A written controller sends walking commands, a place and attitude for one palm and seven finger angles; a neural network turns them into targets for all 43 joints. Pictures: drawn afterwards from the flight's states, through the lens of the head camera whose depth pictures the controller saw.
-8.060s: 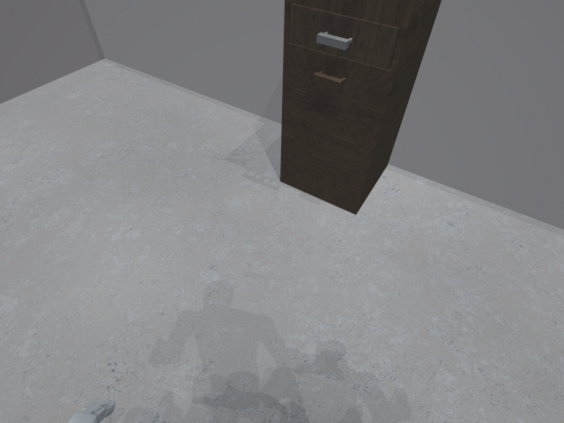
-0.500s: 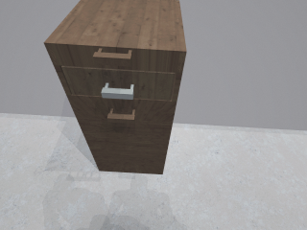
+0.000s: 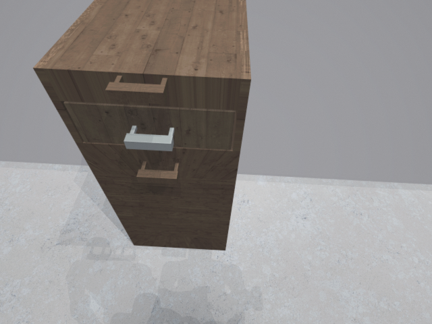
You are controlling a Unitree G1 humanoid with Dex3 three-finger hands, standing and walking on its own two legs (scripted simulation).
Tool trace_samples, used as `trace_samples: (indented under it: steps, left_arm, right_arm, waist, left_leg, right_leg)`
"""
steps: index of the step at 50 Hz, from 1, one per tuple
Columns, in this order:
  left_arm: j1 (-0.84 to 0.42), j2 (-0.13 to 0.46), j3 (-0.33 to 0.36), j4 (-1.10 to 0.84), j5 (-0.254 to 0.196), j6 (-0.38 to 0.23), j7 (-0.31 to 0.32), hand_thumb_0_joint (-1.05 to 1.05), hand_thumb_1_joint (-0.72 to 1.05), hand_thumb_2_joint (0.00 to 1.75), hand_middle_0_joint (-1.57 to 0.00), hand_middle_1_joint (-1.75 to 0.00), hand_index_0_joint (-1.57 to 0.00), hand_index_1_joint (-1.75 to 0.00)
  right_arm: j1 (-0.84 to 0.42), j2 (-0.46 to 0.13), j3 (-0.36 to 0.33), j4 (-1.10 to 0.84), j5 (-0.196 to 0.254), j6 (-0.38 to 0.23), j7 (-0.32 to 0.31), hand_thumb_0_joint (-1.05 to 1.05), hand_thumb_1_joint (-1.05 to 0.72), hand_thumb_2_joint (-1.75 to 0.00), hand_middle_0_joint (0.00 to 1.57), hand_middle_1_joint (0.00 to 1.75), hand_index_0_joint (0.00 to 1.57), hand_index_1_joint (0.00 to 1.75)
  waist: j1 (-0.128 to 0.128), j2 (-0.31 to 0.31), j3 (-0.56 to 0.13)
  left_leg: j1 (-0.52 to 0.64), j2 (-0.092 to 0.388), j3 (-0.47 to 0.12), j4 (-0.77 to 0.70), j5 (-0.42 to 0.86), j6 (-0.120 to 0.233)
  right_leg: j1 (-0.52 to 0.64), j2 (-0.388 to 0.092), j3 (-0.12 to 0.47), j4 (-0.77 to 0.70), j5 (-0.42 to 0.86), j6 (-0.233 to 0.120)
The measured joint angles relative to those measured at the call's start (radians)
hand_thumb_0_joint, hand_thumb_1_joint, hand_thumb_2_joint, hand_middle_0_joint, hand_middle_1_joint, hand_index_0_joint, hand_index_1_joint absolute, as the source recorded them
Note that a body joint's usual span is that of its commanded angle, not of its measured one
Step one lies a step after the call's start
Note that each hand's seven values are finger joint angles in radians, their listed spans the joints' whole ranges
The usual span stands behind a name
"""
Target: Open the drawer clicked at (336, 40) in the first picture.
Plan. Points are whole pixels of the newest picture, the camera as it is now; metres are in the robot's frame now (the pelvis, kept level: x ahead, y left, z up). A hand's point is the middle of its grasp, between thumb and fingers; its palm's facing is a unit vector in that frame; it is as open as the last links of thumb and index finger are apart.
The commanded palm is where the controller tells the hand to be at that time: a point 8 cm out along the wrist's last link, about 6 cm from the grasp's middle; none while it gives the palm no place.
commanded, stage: come to a stop and stand still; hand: left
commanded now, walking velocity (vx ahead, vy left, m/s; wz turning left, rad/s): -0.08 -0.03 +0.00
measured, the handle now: (151, 136) +0.50 +0.20 +0.02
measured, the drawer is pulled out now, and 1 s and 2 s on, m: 0.00 0.00 0.00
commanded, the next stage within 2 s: look again from close up in 0.74 s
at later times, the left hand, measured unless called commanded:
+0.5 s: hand out of the picture +0.00 +0.15 -0.16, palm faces +0.05 -0.97 -0.22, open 7.4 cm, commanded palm none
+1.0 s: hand out of the picture -0.09 +0.13 -0.18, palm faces +0.10 -0.98 -0.15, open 7.4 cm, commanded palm none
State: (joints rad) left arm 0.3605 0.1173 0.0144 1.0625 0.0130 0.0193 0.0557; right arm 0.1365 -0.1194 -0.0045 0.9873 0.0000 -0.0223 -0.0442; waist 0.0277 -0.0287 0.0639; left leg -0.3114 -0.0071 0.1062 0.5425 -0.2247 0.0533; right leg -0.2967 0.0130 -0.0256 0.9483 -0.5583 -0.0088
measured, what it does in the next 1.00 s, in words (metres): steps on the spot: right foot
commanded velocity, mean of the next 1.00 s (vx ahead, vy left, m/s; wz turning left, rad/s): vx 0.00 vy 0.00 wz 0.00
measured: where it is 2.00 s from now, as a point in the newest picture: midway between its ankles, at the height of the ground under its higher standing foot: outside the picture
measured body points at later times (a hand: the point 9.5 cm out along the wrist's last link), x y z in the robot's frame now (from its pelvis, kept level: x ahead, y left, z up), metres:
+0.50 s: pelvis -0.05 -0.04 +0.00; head -0.07 -0.04 +0.45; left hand +0.00 +0.20 -0.15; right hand -0.03 -0.28 -0.15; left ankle +0.04 +0.08 -0.73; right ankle -0.02 -0.15 -0.73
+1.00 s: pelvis -0.06 -0.04 +0.00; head -0.08 -0.02 +0.45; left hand -0.09 +0.18 -0.16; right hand -0.05 -0.25 -0.15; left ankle +0.04 +0.08 -0.73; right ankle -0.02 -0.15 -0.73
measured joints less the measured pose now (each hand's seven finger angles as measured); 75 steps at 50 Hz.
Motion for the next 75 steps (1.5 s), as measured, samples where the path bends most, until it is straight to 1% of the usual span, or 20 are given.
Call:
trace_samples:
  steps: [2, 5, 6, 8, 9, 11, 13, 17, 21, 26, 29, 32, 36, 47, 53, 60, 66, 72, 74, 75]
  left_arm:
    - [-0.049, 0.007, 0.007, -0.031, 0.003, 0.005, -0.001, 0.01, 0.91, 0.90, -0.20, -0.30, -0.20, -0.30]
    - [-0.102, 0.025, 0.018, -0.070, 0.011, 0.003, 0.001, 0.01, 0.92, 0.90, -0.20, -0.30, -0.20, -0.30]
    - [-0.112, 0.033, 0.022, -0.080, 0.012, 0.000, -0.001, 0.01, 0.92, 0.90, -0.20, -0.30, -0.20, -0.30]
    - [-0.111, 0.058, 0.016, -0.104, 0.015, -0.021, 0.003, 0.01, 0.92, 0.90, -0.20, -0.30, -0.20, -0.30]
    - [-0.112, 0.065, 0.016, -0.109, 0.017, -0.028, 0.005, 0.01, 0.92, 0.90, -0.20, -0.30, -0.20, -0.30]
    - [-0.110, 0.070, 0.008, -0.113, 0.020, -0.025, 0.002, 0.01, 0.92, 0.90, -0.20, -0.30, -0.20, -0.30]
    - [-0.097, 0.072, 0.002, -0.121, 0.021, -0.017, -0.004, 0.01, 0.92, 0.90, -0.20, -0.30, -0.20, -0.30]
    - [-0.086, 0.081, 0.000, -0.131, 0.014, 0.006, -0.010, 0.01, 0.91, 0.90, -0.20, -0.30, -0.20, -0.30]
    - [-0.088, 0.076, -0.001, -0.143, 0.013, 0.016, -0.019, 0.01, 0.91, 0.90, -0.20, -0.30, -0.20, -0.30]
    - [-0.076, 0.077, 0.000, -0.149, 0.008, -0.001, -0.029, 0.01, 0.91, 0.90, -0.20, -0.30, -0.20, -0.30]
    - [-0.062, 0.076, 0.001, -0.127, 0.004, 0.000, -0.031, 0.01, 0.91, 0.90, -0.20, -0.30, -0.20, -0.30]
    - [-0.046, 0.074, 0.004, -0.099, 0.003, 0.008, -0.032, 0.01, 0.91, 0.90, -0.20, -0.30, -0.20, -0.30]
    - [-0.028, 0.067, 0.007, -0.073, 0.003, 0.009, -0.032, 0.01, 0.91, 0.90, -0.20, -0.30, -0.20, -0.30]
    - [0.006, 0.035, 0.001, -0.023, 0.004, -0.011, -0.030, 0.01, 0.91, 0.90, -0.20, -0.30, -0.20, -0.30]
    - [0.019, 0.021, -0.002, -0.006, 0.008, -0.012, -0.029, 0.01, 0.91, 0.90, -0.20, -0.30, -0.20, -0.30]
    - [0.018, 0.019, 0.002, 0.004, 0.010, -0.015, -0.032, 0.01, 0.91, 0.90, -0.20, -0.30, -0.20, -0.30]
    - [0.023, 0.021, 0.000, 0.016, 0.010, -0.024, -0.030, 0.01, 0.91, 0.90, -0.20, -0.30, -0.20, -0.30]
    - [0.034, 0.019, -0.002, 0.023, 0.011, -0.023, -0.026, 0.01, 0.91, 0.90, -0.20, -0.30, -0.20, -0.30]
    - [0.034, 0.019, -0.002, 0.023, 0.010, -0.025, -0.025, 0.01, 0.91, 0.90, -0.20, -0.30, -0.20, -0.30]
    - [0.033, 0.019, -0.006, 0.020, 0.014, -0.028, -0.019, 0.01, 0.91, 0.90, -0.20, -0.30, -0.20, -0.30]
  right_arm:
    - [-0.011, -0.011, -0.006, -0.008, -0.007, 0.010, 0.002, -0.01, -0.92, -0.90, 0.20, 0.30, 0.20, 0.30]
    - [-0.019, -0.026, -0.013, -0.012, -0.017, 0.027, 0.015, -0.01, -0.93, -0.90, 0.20, 0.30, 0.20, 0.30]
    - [-0.017, -0.029, -0.016, -0.013, -0.019, 0.033, 0.020, -0.01, -0.92, -0.90, 0.20, 0.30, 0.20, 0.30]
    - [-0.009, -0.034, -0.018, -0.023, -0.011, 0.039, 0.031, -0.01, -0.92, -0.90, 0.21, 0.30, 0.20, 0.30]
    - [-0.007, -0.039, -0.020, -0.033, -0.011, 0.042, 0.037, 0.00, -0.92, -0.90, 0.21, 0.30, 0.20, 0.30]
    - [0.011, -0.053, -0.031, -0.051, -0.014, 0.050, 0.046, 0.00, -0.91, -0.90, 0.20, 0.30, 0.20, 0.30]
    - [0.042, -0.065, -0.039, -0.061, -0.015, 0.058, 0.049, 0.00, -0.91, -0.90, 0.20, 0.30, 0.20, 0.30]
    - [0.105, -0.074, -0.038, -0.059, -0.017, 0.061, 0.049, 0.01, -0.91, -0.90, 0.20, 0.29, 0.20, 0.30]
    - [0.163, -0.079, -0.030, -0.041, -0.028, 0.066, 0.049, 0.01, -0.91, -0.90, 0.20, 0.29, 0.20, 0.30]
    - [0.205, -0.066, -0.014, -0.012, -0.031, 0.067, 0.048, 0.01, -0.91, -0.90, 0.20, 0.29, 0.20, 0.30]
    - [0.225, -0.056, -0.008, 0.004, -0.030, 0.058, 0.046, 0.01, -0.90, -0.90, 0.20, 0.29, 0.20, 0.30]
    - [0.246, -0.043, -0.005, 0.023, -0.029, 0.056, 0.046, 0.01, -0.90, -0.90, 0.20, 0.29, 0.20, 0.30]
    - [0.259, -0.028, -0.001, 0.047, -0.030, 0.055, 0.043, 0.01, -0.90, -0.90, 0.20, 0.29, 0.20, 0.30]
    - [0.209, -0.005, 0.003, 0.067, -0.024, 0.039, 0.037, 0.01, -0.90, -0.90, 0.20, 0.29, 0.20, 0.30]
    - [0.186, -0.012, -0.002, 0.074, -0.025, 0.043, 0.034, 0.02, -0.92, -0.90, 0.20, 0.30, 0.20, 0.30]
    - [0.171, -0.015, -0.006, 0.079, -0.024, 0.037, 0.031, 0.01, -0.91, -0.90, 0.20, 0.29, 0.20, 0.30]
    - [0.168, -0.013, -0.004, 0.095, -0.021, 0.034, 0.030, 0.01, -0.91, -0.90, 0.20, 0.29, 0.20, 0.30]
    - [0.176, -0.013, -0.003, 0.104, -0.022, 0.038, 0.033, 0.01, -0.91, -0.90, 0.20, 0.29, 0.20, 0.30]
    - [0.177, -0.012, -0.002, 0.104, -0.021, 0.037, 0.033, 0.01, -0.91, -0.90, 0.20, 0.29, 0.20, 0.30]
    - [0.176, -0.013, -0.002, 0.099, -0.020, 0.042, 0.035, 0.01, -0.91, -0.90, 0.20, 0.29, 0.20, 0.30]
  waist:
    - [-0.002, 0.014, 0.005]
    - [-0.001, 0.030, 0.004]
    - [-0.002, 0.034, 0.000]
    - [0.004, 0.025, -0.006]
    - [0.004, 0.028, -0.001]
    - [-0.016, 0.044, 0.002]
    - [-0.035, 0.050, -0.015]
    - [-0.054, 0.028, -0.045]
    - [-0.061, 0.029, -0.064]
    - [-0.055, 0.021, -0.051]
    - [-0.059, 0.019, -0.039]
    - [-0.063, 0.019, -0.045]
    - [-0.058, 0.021, -0.056]
    - [-0.037, 0.021, -0.056]
    - [-0.029, 0.018, -0.071]
    - [-0.029, 0.009, -0.064]
    - [-0.025, 0.013, -0.057]
    - [-0.026, 0.021, -0.077]
    - [-0.027, 0.021, -0.077]
    - [-0.025, 0.020, -0.070]
  left_leg:
    - [0.000, 0.001, -0.009, -0.024, 0.027, -0.006]
    - [-0.015, 0.009, -0.024, -0.036, 0.051, -0.016]
    - [-0.023, 0.013, -0.029, -0.031, 0.053, -0.022]
    - [-0.055, 0.022, -0.028, 0.026, 0.036, -0.041]
    - [-0.070, 0.031, -0.035, 0.067, 0.009, -0.048]
    - [-0.082, 0.031, -0.076, 0.131, -0.088, -0.050]
    - [-0.071, 0.025, -0.081, 0.153, -0.122, -0.047]
    - [-0.039, 0.023, -0.093, 0.117, -0.004, -0.045]
    - [-0.048, 0.030, -0.105, 0.091, 0.003, -0.044]
    - [-0.064, 0.020, -0.115, 0.038, -0.013, -0.041]
    - [-0.066, 0.017, -0.117, 0.024, 0.007, -0.042]
    - [-0.069, 0.017, -0.122, 0.025, 0.005, -0.044]
    - [-0.070, 0.018, -0.128, 0.014, 0.014, -0.043]
    - [-0.060, 0.012, -0.129, -0.011, 0.053, -0.043]
    - [-0.058, 0.008, -0.129, -0.017, 0.028, -0.039]
    - [-0.060, 0.000, -0.127, -0.040, 0.038, -0.034]
    - [-0.045, -0.004, -0.124, -0.050, 0.080, -0.033]
    - [-0.035, -0.004, -0.121, -0.058, 0.058, -0.034]
    - [-0.033, -0.003, -0.119, -0.064, 0.062, -0.034]
    - [-0.042, -0.001, -0.117, -0.042, 0.037, -0.041]
  right_leg:
    - [-0.040, -0.026, 0.003, -0.008, 0.026, 0.008]
    - [-0.057, -0.053, 0.004, -0.090, 0.087, 0.014]
    - [-0.049, -0.058, 0.002, -0.130, 0.116, 0.015]
    - [0.004, -0.064, 0.017, -0.308, 0.246, 0.017]
    - [0.004, -0.054, 0.016, -0.310, 0.241, 0.017]
    - [0.010, -0.036, -0.004, -0.280, 0.218, 0.008]
    - [0.024, -0.030, -0.021, -0.273, 0.208, 0.000]
    - [0.041, -0.028, -0.029, -0.260, 0.201, -0.005]
    - [0.039, -0.015, -0.037, -0.294, 0.208, -0.010]
    - [0.021, -0.015, -0.038, -0.355, 0.261, -0.020]
    - [0.019, -0.018, -0.040, -0.369, 0.300, -0.018]
    - [0.017, -0.018, -0.044, -0.367, 0.283, -0.017]
    - [0.017, -0.014, -0.046, -0.374, 0.258, -0.016]
    - [0.029, -0.014, -0.040, -0.405, 0.303, -0.009]
    - [0.035, -0.014, -0.034, -0.417, 0.272, -0.004]
    - [0.028, -0.018, -0.026, -0.429, 0.271, 0.000]
    - [0.045, -0.021, -0.021, -0.442, 0.331, 0.004]
    - [0.055, -0.019, -0.015, -0.451, 0.297, 0.006]
    - [0.056, -0.018, -0.012, -0.458, 0.303, 0.005]
    - [0.057, -0.017, -0.009, -0.463, 0.326, 0.006]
